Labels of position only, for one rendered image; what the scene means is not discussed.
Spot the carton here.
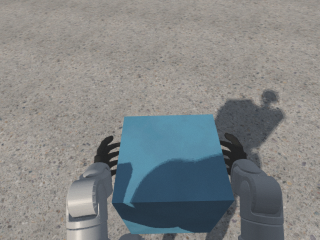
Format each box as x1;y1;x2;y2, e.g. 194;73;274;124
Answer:
112;114;235;234

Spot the robot right hand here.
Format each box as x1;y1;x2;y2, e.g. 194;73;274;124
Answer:
219;133;247;176

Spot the right robot forearm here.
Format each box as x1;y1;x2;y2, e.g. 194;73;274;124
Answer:
230;159;285;240

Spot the robot left hand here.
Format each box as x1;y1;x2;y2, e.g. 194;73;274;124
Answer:
94;135;121;176

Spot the left robot forearm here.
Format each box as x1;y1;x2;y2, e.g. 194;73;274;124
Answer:
66;162;113;240

